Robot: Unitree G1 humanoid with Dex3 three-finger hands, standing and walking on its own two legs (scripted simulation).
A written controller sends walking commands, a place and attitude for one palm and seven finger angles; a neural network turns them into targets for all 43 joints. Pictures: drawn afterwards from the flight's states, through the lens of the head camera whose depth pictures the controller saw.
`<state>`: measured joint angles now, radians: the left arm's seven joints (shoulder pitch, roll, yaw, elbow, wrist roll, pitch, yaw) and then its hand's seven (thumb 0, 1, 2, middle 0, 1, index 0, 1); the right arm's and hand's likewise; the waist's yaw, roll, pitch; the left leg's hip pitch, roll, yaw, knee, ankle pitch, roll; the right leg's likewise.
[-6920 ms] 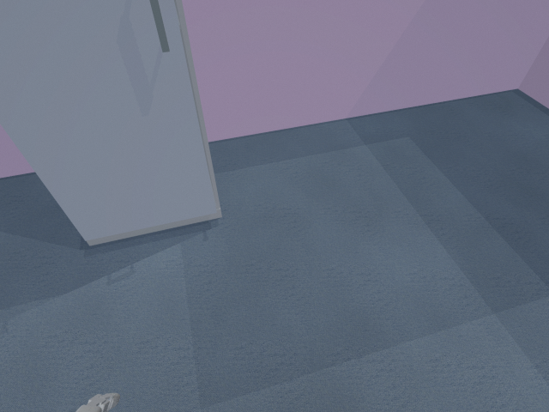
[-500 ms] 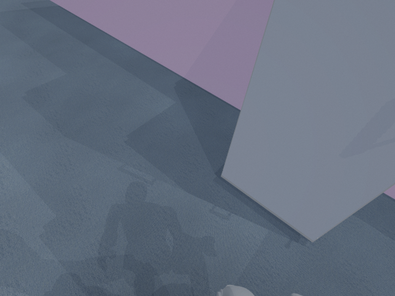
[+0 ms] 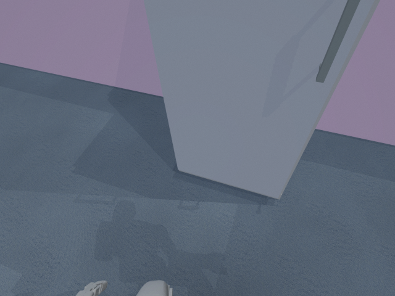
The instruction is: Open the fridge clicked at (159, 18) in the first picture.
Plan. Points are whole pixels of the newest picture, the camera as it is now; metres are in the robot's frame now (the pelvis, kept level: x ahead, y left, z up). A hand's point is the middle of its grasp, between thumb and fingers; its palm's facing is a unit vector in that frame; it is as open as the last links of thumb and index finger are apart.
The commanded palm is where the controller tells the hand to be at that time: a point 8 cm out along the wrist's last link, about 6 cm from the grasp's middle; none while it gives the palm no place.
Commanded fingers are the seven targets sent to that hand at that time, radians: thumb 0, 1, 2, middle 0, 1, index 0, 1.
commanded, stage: turn to face it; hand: right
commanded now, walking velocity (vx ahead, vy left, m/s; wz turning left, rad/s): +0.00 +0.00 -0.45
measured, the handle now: (339, 30) +0.64 -0.29 +0.20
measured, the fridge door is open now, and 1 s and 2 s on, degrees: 0 0 0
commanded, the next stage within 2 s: take the last steps up to it in 0.36 s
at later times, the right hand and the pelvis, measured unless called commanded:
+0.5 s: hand out of the picture +0.01 -0.16 -0.15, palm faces +0.24 +0.94 -0.25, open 7.4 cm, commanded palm none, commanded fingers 0.00 -0.90 -0.90 0.20 0.30 0.20 0.30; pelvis -0.02 +0.04 +0.00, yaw -13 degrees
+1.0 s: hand out of the picture +0.03 -0.20 -0.17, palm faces +0.27 +0.95 -0.17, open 7.4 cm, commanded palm none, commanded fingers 0.00 -0.90 -0.90 0.20 0.30 0.20 0.30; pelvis +0.05 -0.01 +0.00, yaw -15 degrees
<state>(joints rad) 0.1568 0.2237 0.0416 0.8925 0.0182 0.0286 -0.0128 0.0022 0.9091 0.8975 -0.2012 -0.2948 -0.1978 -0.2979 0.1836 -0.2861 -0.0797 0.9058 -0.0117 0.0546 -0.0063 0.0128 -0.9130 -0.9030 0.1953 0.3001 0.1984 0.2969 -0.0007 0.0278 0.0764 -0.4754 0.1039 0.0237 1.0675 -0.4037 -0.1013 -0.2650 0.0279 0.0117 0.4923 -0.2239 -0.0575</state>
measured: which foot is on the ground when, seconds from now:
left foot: up 0.00-0.24, down 0.26-0.66, up 0.68-1.00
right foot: down 0.00-0.26, up 0.28-0.62, down 0.64-1.00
